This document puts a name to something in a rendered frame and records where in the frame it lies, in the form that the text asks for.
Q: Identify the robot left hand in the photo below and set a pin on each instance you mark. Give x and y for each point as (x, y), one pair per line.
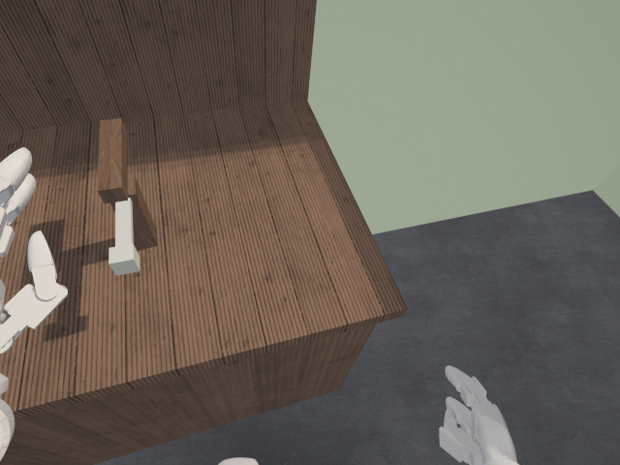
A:
(31, 305)

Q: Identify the counter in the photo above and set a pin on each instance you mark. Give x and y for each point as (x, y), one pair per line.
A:
(259, 282)

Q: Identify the tap lever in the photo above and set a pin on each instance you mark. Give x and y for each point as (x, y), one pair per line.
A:
(124, 257)

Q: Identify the robot right hand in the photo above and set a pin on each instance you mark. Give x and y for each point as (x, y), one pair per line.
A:
(483, 435)

